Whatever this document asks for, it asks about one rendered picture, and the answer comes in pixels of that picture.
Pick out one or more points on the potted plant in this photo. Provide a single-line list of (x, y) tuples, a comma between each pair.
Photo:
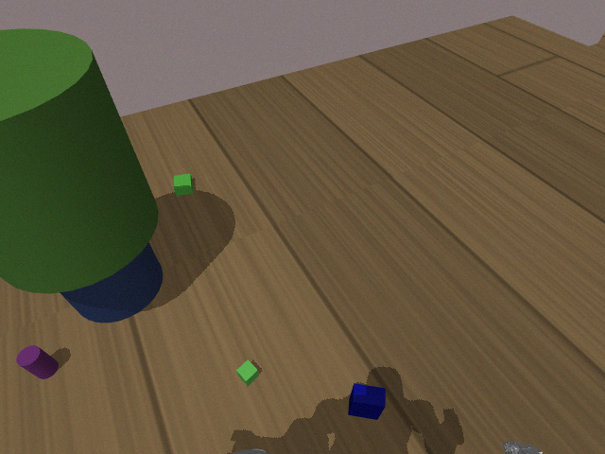
[(76, 210)]

